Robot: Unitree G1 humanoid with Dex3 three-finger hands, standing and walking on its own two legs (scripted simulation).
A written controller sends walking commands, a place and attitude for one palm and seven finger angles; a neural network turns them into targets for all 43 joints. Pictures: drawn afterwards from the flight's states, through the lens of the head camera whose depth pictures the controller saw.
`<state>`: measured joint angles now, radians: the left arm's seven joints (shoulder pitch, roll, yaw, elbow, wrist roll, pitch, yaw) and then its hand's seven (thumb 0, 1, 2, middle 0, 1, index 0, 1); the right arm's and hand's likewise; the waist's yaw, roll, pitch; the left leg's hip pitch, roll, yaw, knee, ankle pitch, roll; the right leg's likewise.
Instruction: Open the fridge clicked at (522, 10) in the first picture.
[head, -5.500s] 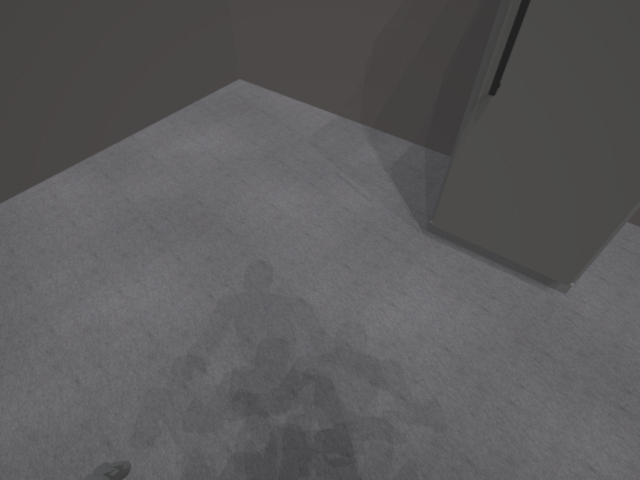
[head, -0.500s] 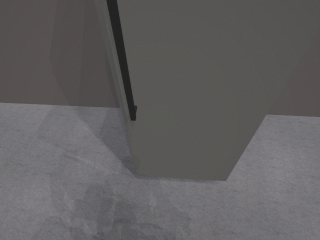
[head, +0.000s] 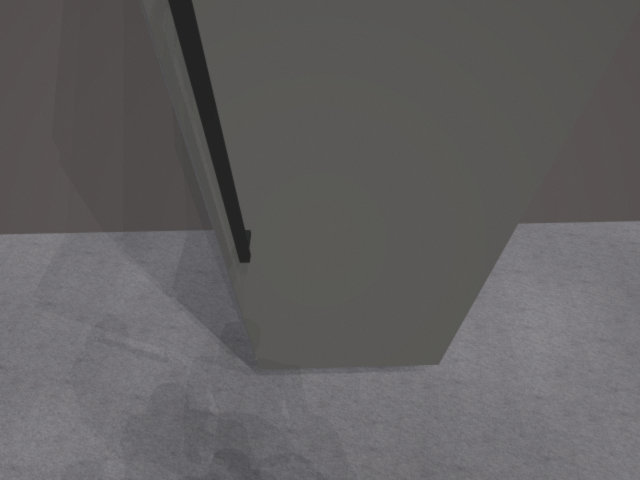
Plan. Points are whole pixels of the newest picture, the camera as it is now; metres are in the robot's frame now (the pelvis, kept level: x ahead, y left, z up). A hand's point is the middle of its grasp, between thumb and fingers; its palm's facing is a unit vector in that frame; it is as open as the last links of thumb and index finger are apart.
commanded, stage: come to a stop and stand still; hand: left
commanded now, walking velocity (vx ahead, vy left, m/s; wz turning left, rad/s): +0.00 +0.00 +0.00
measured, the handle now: (220, 141) +0.49 +0.15 +0.17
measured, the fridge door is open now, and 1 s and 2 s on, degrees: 0 0 0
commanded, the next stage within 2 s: look again from close up in 0.22 s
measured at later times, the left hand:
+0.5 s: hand out of the picture -0.03 +0.18 -0.18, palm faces +0.01 -0.98 -0.20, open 7.3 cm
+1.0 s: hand out of the picture -0.02 +0.18 -0.17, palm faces +0.00 -0.98 -0.21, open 7.3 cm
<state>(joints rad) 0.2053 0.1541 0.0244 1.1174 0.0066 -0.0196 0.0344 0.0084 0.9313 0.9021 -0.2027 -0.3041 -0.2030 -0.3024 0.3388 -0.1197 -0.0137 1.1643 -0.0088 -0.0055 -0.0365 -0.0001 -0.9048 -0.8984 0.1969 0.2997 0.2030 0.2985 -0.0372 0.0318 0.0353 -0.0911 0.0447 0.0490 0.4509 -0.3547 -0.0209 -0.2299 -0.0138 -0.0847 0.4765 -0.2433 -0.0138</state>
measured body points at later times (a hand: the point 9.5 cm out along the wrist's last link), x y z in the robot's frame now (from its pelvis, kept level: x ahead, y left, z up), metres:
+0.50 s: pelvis -0.02 +0.01 +0.00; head -0.02 +0.00 +0.45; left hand -0.03 +0.24 -0.16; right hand -0.01 -0.21 -0.16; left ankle -0.07 +0.12 -0.74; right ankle +0.01 -0.11 -0.74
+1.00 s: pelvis -0.02 +0.01 +0.00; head +0.00 -0.01 +0.45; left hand -0.02 +0.23 -0.15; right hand -0.05 -0.19 -0.17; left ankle -0.07 +0.12 -0.74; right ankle +0.01 -0.11 -0.74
